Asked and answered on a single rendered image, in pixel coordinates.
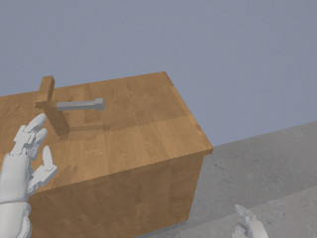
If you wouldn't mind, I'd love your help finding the left robot forearm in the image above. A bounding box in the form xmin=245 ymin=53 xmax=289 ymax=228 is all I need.
xmin=0 ymin=200 xmax=33 ymax=238

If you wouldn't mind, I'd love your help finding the right robot hand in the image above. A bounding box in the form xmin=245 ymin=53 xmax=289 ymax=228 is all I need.
xmin=232 ymin=204 xmax=268 ymax=238

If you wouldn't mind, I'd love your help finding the counter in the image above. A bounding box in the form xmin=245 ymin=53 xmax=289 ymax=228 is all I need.
xmin=0 ymin=71 xmax=214 ymax=238

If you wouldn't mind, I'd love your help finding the left robot hand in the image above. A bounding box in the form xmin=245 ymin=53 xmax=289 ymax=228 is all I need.
xmin=0 ymin=113 xmax=57 ymax=203

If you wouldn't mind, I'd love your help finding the tap lever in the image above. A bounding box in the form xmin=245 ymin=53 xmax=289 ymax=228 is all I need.
xmin=56 ymin=97 xmax=105 ymax=111

